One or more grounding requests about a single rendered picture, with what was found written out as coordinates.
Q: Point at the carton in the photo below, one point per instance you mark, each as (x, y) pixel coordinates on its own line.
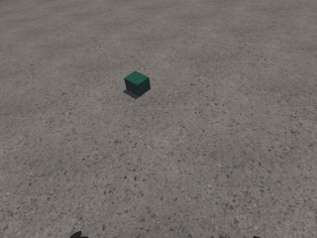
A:
(137, 83)

